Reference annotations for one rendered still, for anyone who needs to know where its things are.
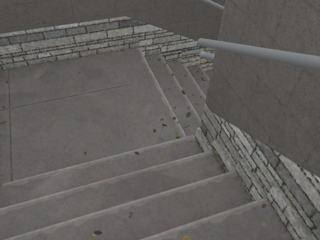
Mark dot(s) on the stairs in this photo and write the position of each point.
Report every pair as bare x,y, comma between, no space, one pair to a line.
167,191
185,89

